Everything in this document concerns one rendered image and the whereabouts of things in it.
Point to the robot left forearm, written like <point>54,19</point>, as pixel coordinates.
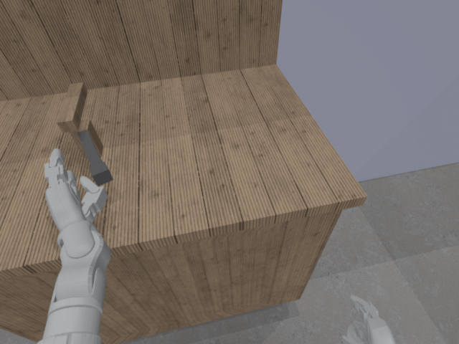
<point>78,298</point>

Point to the robot left hand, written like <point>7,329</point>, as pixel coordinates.
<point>63,197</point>

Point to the counter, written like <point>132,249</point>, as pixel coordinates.
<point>225,189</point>

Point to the robot right hand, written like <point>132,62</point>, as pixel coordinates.
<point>376,330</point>

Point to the tap lever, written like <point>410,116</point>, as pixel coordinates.
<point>99,170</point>

